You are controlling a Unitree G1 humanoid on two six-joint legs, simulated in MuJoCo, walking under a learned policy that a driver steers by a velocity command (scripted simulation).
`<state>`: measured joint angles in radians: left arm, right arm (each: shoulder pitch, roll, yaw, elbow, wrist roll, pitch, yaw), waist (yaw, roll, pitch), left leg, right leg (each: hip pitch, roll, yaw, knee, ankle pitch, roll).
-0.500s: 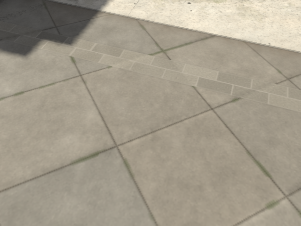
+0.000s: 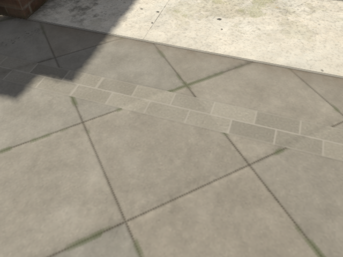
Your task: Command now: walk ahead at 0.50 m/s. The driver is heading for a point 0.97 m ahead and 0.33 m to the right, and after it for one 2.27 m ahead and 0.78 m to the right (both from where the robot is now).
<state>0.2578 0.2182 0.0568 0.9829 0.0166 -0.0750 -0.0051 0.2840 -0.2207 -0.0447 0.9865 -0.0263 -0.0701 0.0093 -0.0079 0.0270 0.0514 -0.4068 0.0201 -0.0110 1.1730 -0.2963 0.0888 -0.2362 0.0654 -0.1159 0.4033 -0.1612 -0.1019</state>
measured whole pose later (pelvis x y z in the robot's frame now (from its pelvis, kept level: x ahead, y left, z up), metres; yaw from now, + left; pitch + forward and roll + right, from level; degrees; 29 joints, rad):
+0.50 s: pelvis +0.26 +0.05 -0.01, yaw -3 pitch +0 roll -1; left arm 0.36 0.20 0.05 1.03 0.00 -0.06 0.02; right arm 0.10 -0.20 -0.04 0.91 -0.02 -0.09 0.00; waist 0.05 -0.02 0.08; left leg -0.36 0.00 0.12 0.50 -0.15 0.08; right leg -0.29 0.02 0.00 1.11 -0.46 -0.05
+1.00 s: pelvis +0.31 +0.02 -0.01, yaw -19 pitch +0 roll +1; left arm 0.17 0.22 0.07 0.82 0.02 0.02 -0.01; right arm 0.21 -0.26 -0.07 0.88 -0.02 0.03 -0.03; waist 0.00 0.04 0.05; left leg -0.38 0.08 0.17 0.89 -0.52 -0.02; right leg -0.31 0.02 -0.06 0.59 -0.28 -0.07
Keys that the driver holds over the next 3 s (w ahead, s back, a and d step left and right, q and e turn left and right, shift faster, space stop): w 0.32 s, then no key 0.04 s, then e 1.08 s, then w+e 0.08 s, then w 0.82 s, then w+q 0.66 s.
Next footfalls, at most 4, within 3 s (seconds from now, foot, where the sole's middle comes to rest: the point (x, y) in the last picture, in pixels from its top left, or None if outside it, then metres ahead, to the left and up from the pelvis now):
0.38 left None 0.38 0.12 -0.78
0.94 right None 0.34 -0.07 -0.78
1.44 left None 0.41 0.12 -0.78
1.88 right None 0.34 -0.14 -0.78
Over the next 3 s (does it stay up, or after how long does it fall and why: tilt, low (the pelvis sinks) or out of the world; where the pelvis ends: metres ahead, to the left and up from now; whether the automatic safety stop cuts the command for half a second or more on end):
stays up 0.78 -0.42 -0.01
